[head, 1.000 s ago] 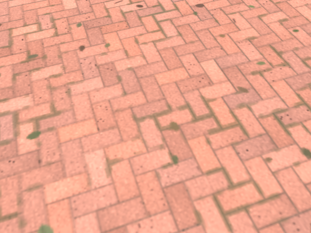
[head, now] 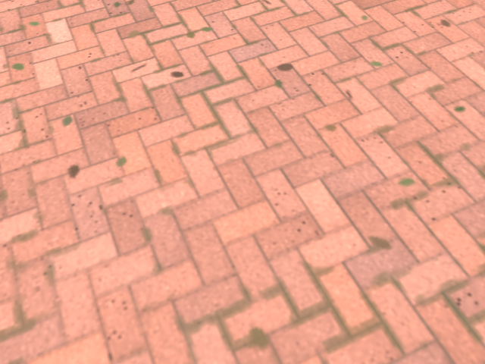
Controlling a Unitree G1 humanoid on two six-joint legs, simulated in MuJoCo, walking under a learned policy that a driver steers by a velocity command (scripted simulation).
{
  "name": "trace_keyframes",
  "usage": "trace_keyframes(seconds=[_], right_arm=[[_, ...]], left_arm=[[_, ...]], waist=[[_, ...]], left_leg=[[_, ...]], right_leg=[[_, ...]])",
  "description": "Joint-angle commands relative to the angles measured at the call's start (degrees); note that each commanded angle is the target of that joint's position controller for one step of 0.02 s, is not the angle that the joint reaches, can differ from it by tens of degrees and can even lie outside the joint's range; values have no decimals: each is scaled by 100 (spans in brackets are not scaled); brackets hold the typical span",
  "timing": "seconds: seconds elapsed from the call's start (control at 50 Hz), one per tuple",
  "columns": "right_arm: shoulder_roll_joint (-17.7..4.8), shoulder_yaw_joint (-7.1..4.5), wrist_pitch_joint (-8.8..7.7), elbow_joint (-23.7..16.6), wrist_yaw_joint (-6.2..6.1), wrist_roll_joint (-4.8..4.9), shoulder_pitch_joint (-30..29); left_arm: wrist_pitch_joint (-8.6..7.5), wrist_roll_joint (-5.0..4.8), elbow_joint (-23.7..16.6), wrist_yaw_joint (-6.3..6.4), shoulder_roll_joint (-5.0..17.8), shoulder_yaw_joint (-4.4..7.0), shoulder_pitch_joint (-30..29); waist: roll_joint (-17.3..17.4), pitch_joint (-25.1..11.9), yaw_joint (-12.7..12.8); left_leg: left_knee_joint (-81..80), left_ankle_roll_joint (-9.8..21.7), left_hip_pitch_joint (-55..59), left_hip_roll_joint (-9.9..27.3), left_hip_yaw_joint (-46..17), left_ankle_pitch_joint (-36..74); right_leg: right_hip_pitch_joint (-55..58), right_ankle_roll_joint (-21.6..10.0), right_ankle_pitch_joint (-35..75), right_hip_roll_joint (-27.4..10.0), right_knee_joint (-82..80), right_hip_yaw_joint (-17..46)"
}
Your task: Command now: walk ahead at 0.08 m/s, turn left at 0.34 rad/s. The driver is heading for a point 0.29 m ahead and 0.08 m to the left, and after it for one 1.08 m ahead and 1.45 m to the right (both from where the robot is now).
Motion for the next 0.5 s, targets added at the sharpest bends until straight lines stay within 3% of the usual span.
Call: trace_keyframes(seconds=[0.02, 0.14, 0.18, 0.2, 0.22, 0.24, 0.26, 0.28, 0.3, 0.32, 0.34, 0.38, 0.44, 0.5], right_arm=[[-403, -163, 123, -234, -70, -20, 640], [-441, -199, 123, -532, 86, -26, 256], [-442, -240, 123, -474, 165, -38, 524], [-523, -289, 126, -411, 188, -76, 697], [-831, -374, 119, -463, 157, -121, 766], [-1396, -446, 127, -724, 52, -90, 618], [-1534, -456, -7, -802, 113, -338, 731], [-1408, -441, -150, -844, 131, -366, 432], [-1263, -427, -223, -905, 101, -220, 44], [-1036, -358, -236, -985, 78, -107, -176], [-943, -318, -232, -1023, 47, -52, -255], [-822, -274, -220, -1031, 1, -65, -63], [-897, -318, -186, -1036, -60, -23, 165], [-934, -334, -129, -1097, -78, -51, 91]], left_arm=[[-19, -27, -298, 141, 1012, 297, -283], [156, -124, -130, 250, 1163, 365, -291], [230, -236, -91, 241, 1204, 381, -392], [264, -289, -27, 234, 1093, 368, -295], [306, -272, 81, 203, 853, 334, 11], [305, -35, -82, 162, 598, 271, 74], [258, -41, -337, 202, 804, 342, -673], [260, -151, -340, 231, 961, 400, -738], [277, -165, -210, 265, 1031, 449, -503], [299, -114, -57, 307, 1067, 482, -377], [298, -68, -34, 317, 1066, 496, -308], [250, -118, -47, 294, 956, 486, -279], [187, -165, -111, 282, 814, 421, -450], [163, -184, -68, 200, 782, 364, -459]], waist=[[-995, -834, -121], [-950, -839, -32], [-882, -818, -240], [-701, -734, -286], [208, -456, -200], [1775, -214, 110], [1475, -355, -313], [958, -269, -131], [691, -254, 83], [521, -349, 133], [509, -423, 178], [452, -652, 165], [519, -690, 31], [661, -733, -58]], left_leg=[[-68, 20, 360, 169, 119, 481], [-1237, 278, 763, 154, 398, 845], [-2192, 502, 1286, -6, 614, 1342], [-2733, 685, 1575, -126, 581, 1579], [-3694, 1026, 1782, 403, -437, 2116], [-3894, 1763, 2204, 1712, -2380, 3789], [-4333, 2389, 1549, 1974, -2954, 3303], [-4374, 2118, 1494, 1616, -2461, 2794], [-4285, 1729, 1535, 1322, -2033, 2558], [-4200, 1506, 1574, 1166, -1790, 2586], [-4143, 1467, 1547, 1062, -1642, 2869], [-4042, 1508, 1803, 948, -1547, 3330], [-3915, 1534, 2300, 894, -1656, 3418], [-3863, 1574, 2236, 862, -1647, 3192]], right_leg=[[348, -1166, 192, -1590, -1281, 990], [706, -1014, -133, -1786, -1180, 622], [682, -744, -345, -1703, -826, 388], [528, -463, -659, -1509, -401, 179], [-14, 54, -1273, -1018, 749, -318], [-1538, 640, -3111, -127, 2436, -612], [-1730, 562, -3324, 178, 3362, 389], [-1756, 449, -2729, 31, 3731, 692], [-1798, 395, -2141, -57, 3734, 778], [-1726, 416, -1854, -100, 3746, 794], [-1591, 465, -1596, -60, 3843, 781], [-1465, 527, -1323, 31, 3811, 808], [-1560, 634, -1212, 67, 2910, 895], [-1039, 730, -1169, 36, 2076, 838]])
